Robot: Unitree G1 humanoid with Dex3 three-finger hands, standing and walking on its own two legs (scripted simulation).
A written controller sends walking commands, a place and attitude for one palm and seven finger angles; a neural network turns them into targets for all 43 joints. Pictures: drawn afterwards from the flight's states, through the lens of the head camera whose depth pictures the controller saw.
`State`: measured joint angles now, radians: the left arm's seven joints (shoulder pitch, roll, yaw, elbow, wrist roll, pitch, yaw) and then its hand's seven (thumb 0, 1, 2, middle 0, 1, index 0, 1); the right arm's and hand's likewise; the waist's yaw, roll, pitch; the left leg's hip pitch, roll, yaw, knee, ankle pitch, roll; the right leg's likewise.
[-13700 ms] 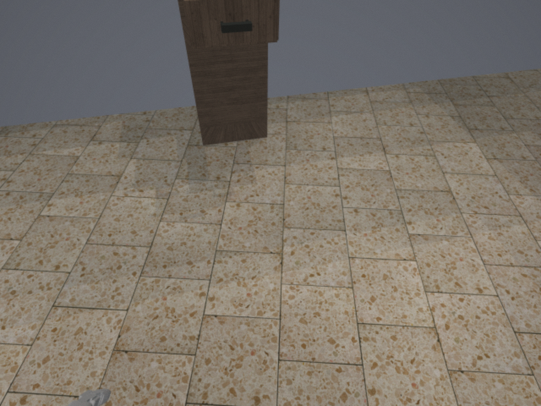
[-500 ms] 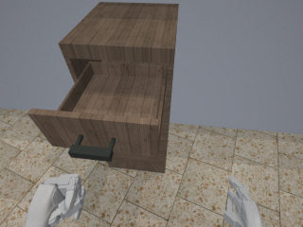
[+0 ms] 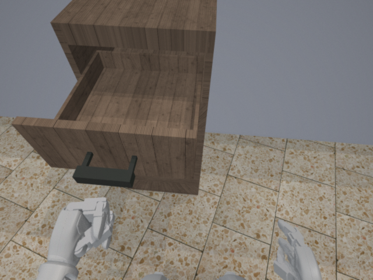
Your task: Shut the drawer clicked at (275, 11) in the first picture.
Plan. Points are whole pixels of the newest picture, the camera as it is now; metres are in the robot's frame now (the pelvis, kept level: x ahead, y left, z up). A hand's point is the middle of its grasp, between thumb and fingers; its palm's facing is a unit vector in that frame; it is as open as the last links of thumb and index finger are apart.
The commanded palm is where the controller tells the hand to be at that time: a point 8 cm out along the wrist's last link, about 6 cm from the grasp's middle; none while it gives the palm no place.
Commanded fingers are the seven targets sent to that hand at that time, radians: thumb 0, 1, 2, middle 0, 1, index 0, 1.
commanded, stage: bring the fist close to the handle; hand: left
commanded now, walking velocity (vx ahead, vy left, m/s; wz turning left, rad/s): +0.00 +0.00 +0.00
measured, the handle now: (108, 167) +0.32 +0.18 +0.07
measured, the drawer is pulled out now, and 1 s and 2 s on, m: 0.27 0.26 0.14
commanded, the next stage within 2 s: push the drawer shut in 0.34 s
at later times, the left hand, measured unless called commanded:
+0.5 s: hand (114, 228) +0.20 +0.14 +0.07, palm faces -0.02 -1.00 -0.07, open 3.3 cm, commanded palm +0.18 +0.20 +0.07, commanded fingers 0.00 0.90 0.90 -1.40 -1.60 -1.40 -1.60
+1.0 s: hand (119, 203) +0.25 +0.14 +0.06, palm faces -0.05 -1.00 -0.08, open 2.9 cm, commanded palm +0.24 +0.20 +0.07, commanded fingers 0.00 0.90 0.90 -1.40 -1.60 -1.40 -1.60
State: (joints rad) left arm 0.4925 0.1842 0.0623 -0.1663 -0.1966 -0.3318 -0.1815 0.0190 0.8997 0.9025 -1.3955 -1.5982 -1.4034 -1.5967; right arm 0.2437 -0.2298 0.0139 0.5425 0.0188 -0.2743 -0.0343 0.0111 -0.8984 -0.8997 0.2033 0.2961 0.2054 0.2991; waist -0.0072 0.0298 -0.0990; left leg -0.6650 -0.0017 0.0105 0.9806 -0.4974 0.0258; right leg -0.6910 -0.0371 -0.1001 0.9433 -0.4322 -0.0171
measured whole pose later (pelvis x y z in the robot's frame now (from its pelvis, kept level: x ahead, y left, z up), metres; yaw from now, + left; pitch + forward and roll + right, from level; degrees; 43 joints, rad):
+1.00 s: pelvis +0.01 -0.02 +0.00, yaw +1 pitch +12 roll -1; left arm 0.31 0.22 0.10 -0.03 -0.22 -0.32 -0.20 -0.04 0.86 0.92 -1.40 -1.60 -1.40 -1.60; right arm 0.26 -0.27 0.02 0.54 0.03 -0.20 -0.04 0.01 -0.90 -0.90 0.20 0.30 0.20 0.30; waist -0.02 0.04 -0.11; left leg -0.66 0.01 -0.01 0.96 -0.50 0.00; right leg -0.69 -0.03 -0.12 0.93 -0.44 -0.04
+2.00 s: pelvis +0.00 -0.01 +0.01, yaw +0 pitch +13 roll +0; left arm -0.31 0.24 0.14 0.54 -0.17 -0.33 -0.14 -0.03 0.87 0.94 -1.40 -1.60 -1.40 -1.60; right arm 0.27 -0.26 0.02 0.62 0.03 -0.10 -0.02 0.01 -0.90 -0.90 0.20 0.30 0.20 0.30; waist -0.05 0.03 -0.08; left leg -0.68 0.00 0.02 0.91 -0.45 0.01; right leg -0.72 -0.03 -0.09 0.89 -0.40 -0.03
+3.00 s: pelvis +0.00 +0.00 -0.01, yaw -2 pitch +20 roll -1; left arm -0.87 0.41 0.34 1.13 -0.07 -0.42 -0.15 -0.02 0.86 0.92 -1.40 -1.60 -1.40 -1.60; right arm 0.38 -0.27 0.03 0.64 -0.01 0.01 0.01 0.00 -0.90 -0.90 0.20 0.30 0.20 0.30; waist -0.17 0.02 -0.10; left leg -0.87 0.02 0.04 0.98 -0.47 0.02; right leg -0.91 -0.01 -0.07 0.94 -0.39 -0.02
